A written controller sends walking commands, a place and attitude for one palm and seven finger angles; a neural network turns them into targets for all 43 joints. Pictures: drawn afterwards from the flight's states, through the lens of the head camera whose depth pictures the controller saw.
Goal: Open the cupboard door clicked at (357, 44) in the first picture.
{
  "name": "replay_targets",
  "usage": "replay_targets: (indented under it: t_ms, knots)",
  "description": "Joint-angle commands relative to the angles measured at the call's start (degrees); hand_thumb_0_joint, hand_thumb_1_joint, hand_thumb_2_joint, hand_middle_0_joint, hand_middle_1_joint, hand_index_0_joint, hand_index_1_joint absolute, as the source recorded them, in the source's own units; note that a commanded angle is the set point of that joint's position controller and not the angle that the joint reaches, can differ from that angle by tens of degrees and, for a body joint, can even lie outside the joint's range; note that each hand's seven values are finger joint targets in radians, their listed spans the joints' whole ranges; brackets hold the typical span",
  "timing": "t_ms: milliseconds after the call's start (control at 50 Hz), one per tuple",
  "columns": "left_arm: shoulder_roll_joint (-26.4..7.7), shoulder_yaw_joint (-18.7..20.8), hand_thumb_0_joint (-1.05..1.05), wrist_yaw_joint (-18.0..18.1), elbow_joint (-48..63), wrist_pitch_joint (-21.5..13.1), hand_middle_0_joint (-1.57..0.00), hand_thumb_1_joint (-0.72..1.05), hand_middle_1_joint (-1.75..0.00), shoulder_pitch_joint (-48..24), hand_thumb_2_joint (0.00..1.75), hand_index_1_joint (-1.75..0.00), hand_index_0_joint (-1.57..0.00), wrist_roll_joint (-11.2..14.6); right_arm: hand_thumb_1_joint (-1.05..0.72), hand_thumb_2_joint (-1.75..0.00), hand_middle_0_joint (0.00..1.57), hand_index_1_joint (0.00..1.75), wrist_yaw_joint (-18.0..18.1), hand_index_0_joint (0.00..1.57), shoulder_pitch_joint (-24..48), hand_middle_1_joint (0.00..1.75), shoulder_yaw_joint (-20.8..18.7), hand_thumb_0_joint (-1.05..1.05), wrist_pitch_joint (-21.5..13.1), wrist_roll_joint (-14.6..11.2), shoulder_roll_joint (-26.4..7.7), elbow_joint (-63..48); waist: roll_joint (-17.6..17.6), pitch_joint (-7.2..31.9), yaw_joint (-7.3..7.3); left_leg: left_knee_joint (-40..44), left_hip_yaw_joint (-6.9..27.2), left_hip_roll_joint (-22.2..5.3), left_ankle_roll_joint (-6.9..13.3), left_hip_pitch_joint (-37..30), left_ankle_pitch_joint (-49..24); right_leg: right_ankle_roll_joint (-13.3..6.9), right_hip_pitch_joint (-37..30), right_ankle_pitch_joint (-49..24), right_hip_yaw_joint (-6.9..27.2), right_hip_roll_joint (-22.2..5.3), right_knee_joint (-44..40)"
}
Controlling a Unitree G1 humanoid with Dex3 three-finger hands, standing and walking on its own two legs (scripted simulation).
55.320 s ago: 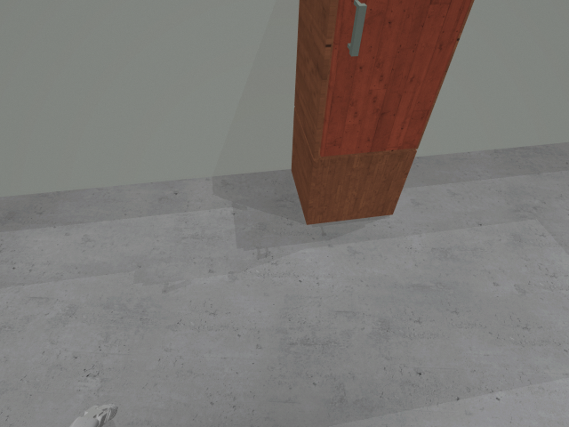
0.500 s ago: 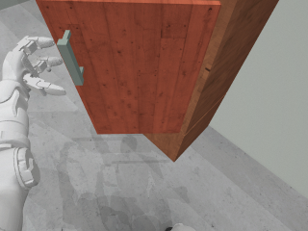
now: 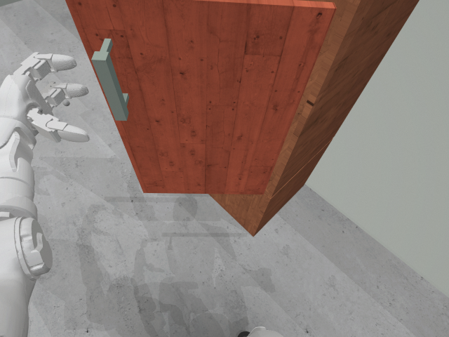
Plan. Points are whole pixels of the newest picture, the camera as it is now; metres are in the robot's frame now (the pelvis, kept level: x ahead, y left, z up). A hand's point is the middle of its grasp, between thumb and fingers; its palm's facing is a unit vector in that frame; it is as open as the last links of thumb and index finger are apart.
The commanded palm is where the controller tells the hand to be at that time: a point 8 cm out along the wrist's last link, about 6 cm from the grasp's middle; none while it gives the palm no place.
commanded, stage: move the hooked fingers beside the handle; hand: left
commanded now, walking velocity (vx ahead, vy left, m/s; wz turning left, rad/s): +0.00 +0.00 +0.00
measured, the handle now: (114, 81) +0.52 +0.17 +0.14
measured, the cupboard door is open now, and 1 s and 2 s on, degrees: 46 46 46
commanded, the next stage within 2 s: slide the fingers in behind the handle in 0.88 s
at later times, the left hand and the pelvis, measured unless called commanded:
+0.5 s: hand (59, 105) +0.46 +0.25 +0.14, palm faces -0.03 -1.00 +0.01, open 14.0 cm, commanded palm +0.44 +0.29 +0.14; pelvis +0.01 +0.01 +0.00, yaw -1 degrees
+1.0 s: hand (64, 97) +0.47 +0.24 +0.15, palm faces -0.05 -1.00 +0.01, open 14.0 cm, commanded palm +0.45 +0.29 +0.14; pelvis -0.01 +0.00 +0.00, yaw +0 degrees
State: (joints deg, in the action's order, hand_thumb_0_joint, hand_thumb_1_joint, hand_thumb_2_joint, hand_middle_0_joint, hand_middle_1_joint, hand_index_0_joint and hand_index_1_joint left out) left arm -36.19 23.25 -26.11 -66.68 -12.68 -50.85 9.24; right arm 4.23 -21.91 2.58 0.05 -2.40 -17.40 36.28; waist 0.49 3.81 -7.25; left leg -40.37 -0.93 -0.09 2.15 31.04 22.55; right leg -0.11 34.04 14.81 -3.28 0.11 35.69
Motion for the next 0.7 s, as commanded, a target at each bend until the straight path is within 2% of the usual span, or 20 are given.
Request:
replay_targets:
  t_ms: [0, 60, 80, 100, 140, 180, 220, 240, 340, 360, 380, 400, 420, 440, 460, 520, 580, 640, 660, 680]
  knots:
    - [-17.8, 3.8, 0.00, 0.9, 15.0, -5.1, -0.30, -0.50, -1.20, -27.2, 0.30, -1.20, -0.30, 0.9, -0.90, -0.90, 0.20, 0.30, 0.5, 0.20, -8.4, 0.30, -3.8, 0.00, -1.2, 0.2, -9.5, -3.6, 8.0, 25.6, -0.19, 3.8, 3.4, -0.9, -1.3, -13.9, -27.7, -1.3, -12.1, -18.2, 1.8, 0.8, -0.6]
    - [-16.4, 3.2, 0.00, 1.0, 15.1, -5.2, -0.30, -0.50, -1.20, -26.1, 0.30, -1.20, -0.30, 1.7, -0.90, -0.90, 0.20, 0.30, 0.2, 0.20, -8.1, 0.30, -3.7, 0.00, -1.0, 0.2, -9.3, -4.1, 8.3, 24.9, 0.06, 3.5, 3.6, -1.2, -1.7, -14.6, -31.6, -1.4, -11.9, -19.4, 1.4, 0.9, -0.2]
    - [-16.5, 3.8, 0.00, 0.9, 14.3, -4.8, -0.30, -0.50, -1.20, -24.3, 0.30, -1.20, -0.30, 1.5, -0.90, -0.90, 0.20, 0.30, 0.0, 0.20, -8.1, 0.30, -3.8, 0.00, -0.9, 0.1, -9.4, -4.1, 6.8, 24.6, 0.49, 3.7, 3.6, -1.4, -1.8, -14.6, -32.3, -1.2, -12.0, -19.6, 1.3, 1.0, -0.4]
    - [-16.2, 3.4, 0.00, 0.9, 13.5, -4.3, -0.30, -0.50, -1.20, -23.3, 0.30, -1.20, -0.30, 1.2, -0.90, -0.90, 0.20, 0.30, -0.1, 0.20, -7.8, 0.30, -3.7, 0.00, -0.8, 0.2, -9.4, -4.4, 8.0, 23.7, 0.75, 3.8, 3.4, -1.3, -1.8, -13.8, -31.6, -1.2, -11.6, -19.2, 1.4, 0.9, -0.5]
    - [-15.6, 3.0, 0.00, 1.1, 12.0, -3.2, -0.30, -0.50, -1.20, -22.2, 0.30, -1.20, -0.30, 1.0, -0.90, -0.90, 0.20, 0.30, -0.2, 0.20, -7.9, 0.30, -3.7, 0.00, -0.5, 0.1, -9.4, -4.5, 5.6, 21.1, 0.48, 4.2, 3.0, -1.2, -1.4, -11.5, -29.6, -1.1, -11.7, -19.2, 1.3, 0.8, -0.7]
    - [-17.9, 5.1, 0.00, 1.0, 13.1, -2.8, -0.30, -0.50, -1.20, -19.7, 0.30, -1.20, -0.30, 1.0, -0.90, -0.90, 0.20, 0.30, -0.3, 0.20, -8.2, 0.30, -3.8, 0.00, -0.1, 0.1, -9.7, -5.4, 5.1, 22.6, 1.81, 4.2, 2.8, -1.3, -1.4, -11.3, -32.7, -1.2, -14.1, -21.5, 1.4, 0.9, -0.2]
    - [-17.4, 5.3, 0.00, 0.9, 16.6, -3.0, -0.30, -0.50, -1.20, -17.4, 0.30, -1.20, -0.30, 1.3, -0.90, -0.90, 0.20, 0.30, -0.6, 0.20, -7.9, 0.30, -4.0, 0.00, 0.0, 0.1, -9.4, -6.3, 6.0, 24.5, 2.61, 4.2, 2.9, -1.3, -1.8, -12.8, -35.0, -1.3, -15.0, -22.5, 1.4, 0.8, -0.1]
    - [-15.1, 3.7, 0.00, 0.6, 18.3, -3.1, -0.30, -0.50, -1.20, -17.4, 0.30, -1.20, -0.30, 1.6, -0.90, -0.90, 0.20, 0.30, -0.7, 0.20, -7.5, 0.30, -4.1, 0.00, -0.1, 0.1, -9.1, -6.5, 6.3, 24.8, 2.10, 4.1, 2.6, -1.4, -1.8, -13.8, -35.4, -1.2, -14.7, -22.8, 1.4, 0.9, -0.4]
    - [-13.1, 3.6, 0.00, 0.4, 22.9, -3.2, -0.30, -0.50, -1.20, -17.2, 0.30, -1.20, -0.30, 3.7, -0.90, -0.90, 0.20, 0.30, -0.7, 0.20, -6.9, 0.30, -4.5, 0.00, -0.2, -0.1, -9.1, -6.1, 6.0, 23.7, 1.71, 4.4, 3.0, -1.9, -1.8, -15.9, -35.3, -1.2, -13.6, -21.3, 1.2, 1.3, -1.4]
    - [-13.3, 2.9, 0.00, 0.5, 23.2, -3.1, -0.30, -0.50, -1.20, -19.1, 0.30, -1.20, -0.30, 3.8, -0.90, -0.90, 0.20, 0.30, -0.5, 0.20, -7.0, 0.30, -4.4, 0.00, -0.1, -0.2, -9.2, -5.7, 6.7, 22.8, 0.98, 4.4, 3.0, -1.9, -1.8, -16.0, -35.4, -1.4, -13.2, -21.2, 1.1, 1.2, -1.4]
    - [-14.5, 4.6, 0.00, 0.8, 22.4, -2.7, -0.30, -0.50, -1.20, -18.2, 0.30, -1.20, -0.30, 3.6, -0.90, -0.90, 0.20, 0.30, -0.5, 0.20, -7.2, 0.30, -4.4, 0.00, -0.1, -0.1, -9.1, -5.4, 6.0, 23.2, 1.62, 4.7, 3.2, -1.8, -1.8, -16.0, -35.2, -1.3, -13.6, -21.2, 1.1, 1.4, -1.5]
    - [-13.0, 3.1, 0.00, 0.8, 21.8, -2.3, -0.30, -0.50, -1.20, -18.5, 0.30, -1.20, -0.30, 3.4, -0.90, -0.90, 0.20, 0.30, -0.4, 0.20, -6.7, 0.30, -4.2, 0.00, -0.3, -0.2, -8.9, -5.4, 6.3, 21.1, 1.18, 4.9, 3.1, -1.7, -1.8, -15.1, -34.0, -1.3, -13.1, -20.5, 1.0, 1.3, -1.7]
    - [-12.9, 3.1, 0.00, 1.1, 22.6, -2.3, -0.30, -0.50, -1.20, -18.8, 0.30, -1.20, -0.30, 3.2, -0.90, -0.90, 0.20, 0.30, -0.4, 0.20, -6.7, 0.30, -4.4, 0.00, -0.4, -0.2, -8.8, -5.2, 6.4, 21.6, 1.15, 4.9, 3.1, -1.7, -1.8, -15.5, -34.0, -1.3, -13.2, -20.6, 1.0, 1.1, -1.8]
    - [-12.4, 2.5, 0.00, 1.3, 23.2, -2.1, -0.30, -0.50, -1.20, -18.3, 0.30, -1.20, -0.30, 2.8, -0.90, -0.90, 0.20, 0.30, -0.4, 0.20, -6.4, 0.30, -4.2, 0.00, -0.6, -0.1, -8.7, -5.3, 8.5, 21.9, 1.53, 5.0, 3.1, -1.5, -1.9, -15.8, -33.7, -1.4, -13.0, -20.0, 1.1, 1.0, -1.7]
    - [-11.3, 1.1, 0.00, 1.4, 23.3, -2.0, -0.30, -0.50, -1.20, -18.6, 0.30, -1.20, -0.30, 2.6, -0.90, -0.90, 0.20, 0.30, -0.3, 0.20, -6.6, 0.30, -4.2, 0.00, -0.6, -0.2, -8.7, -5.2, 9.4, 21.0, 0.95, 4.8, 3.2, -1.7, -2.1, -16.9, -35.1, -1.6, -11.8, -19.7, 0.8, 1.0, -1.7]
    - [-9.0, -0.5, 0.00, 2.0, 21.8, -1.8, -0.30, -0.50, -1.20, -18.8, 0.30, -1.20, -0.30, 2.5, -0.90, -0.90, 0.20, 0.30, -0.4, 0.20, -6.2, 0.30, -4.1, 0.00, -0.9, -0.2, -8.6, -4.7, 7.7, 19.4, 0.60, 5.0, 3.9, -1.8, -2.4, -16.6, -32.7, -1.5, -10.1, -17.3, 0.5, 1.2, -2.1]
    - [-11.3, 1.5, 0.00, 2.5, 19.7, -2.0, -0.30, -0.50, -1.20, -21.0, 0.30, -1.20, -0.30, 3.0, -0.90, -0.90, 0.20, 0.30, -0.1, 0.20, -5.9, 0.30, -3.9, 0.00, -1.0, -0.1, -9.1, -4.6, 4.0, 19.4, 0.41, 5.6, 3.7, -1.5, -1.8, -14.3, -27.8, -1.5, -12.1, -16.7, 0.7, 1.0, -2.0]
    - [-13.6, 2.7, 0.00, 2.9, 14.1, -1.9, -0.30, -0.50, -1.20, -22.3, 0.30, -1.20, -0.30, 2.1, -0.90, -0.90, 0.20, 0.30, 0.3, 0.20, -5.6, 0.30, -3.3, 0.00, -1.3, -0.2, -9.3, -4.5, 1.4, 16.3, 0.03, 6.1, 2.7, -0.7, -0.8, -8.4, -19.8, -1.3, -13.2, -14.9, 1.3, 0.6, -2.2]
    - [-15.8, 3.7, 0.00, 3.2, 13.1, -2.2, -0.30, -0.50, -1.20, -22.8, 0.30, -1.20, -0.30, 1.7, -0.90, -0.90, 0.20, 0.30, 0.4, 0.20, -5.8, 0.30, -3.2, 0.00, -1.1, -0.3, -9.6, -4.5, 1.4, 15.7, 0.14, 6.1, 2.5, -0.6, -0.6, -7.3, -18.6, -1.4, -13.5, -14.3, 1.4, 0.3, -2.1]
    - [-17.0, 3.6, 0.00, 3.2, 14.0, -2.8, -0.30, -0.50, -1.20, -24.6, 0.30, -1.20, -0.30, 0.6, -0.90, -0.90, 0.20, 0.30, 0.5, 0.20, -5.5, 0.30, -3.0, 0.00, -1.2, -0.2, -9.5, -4.7, 4.1, 17.1, 0.17, 6.0, 2.5, -0.4, -0.6, -7.6, -18.5, -1.4, -13.6, -14.2, 1.9, 0.3, -1.8]
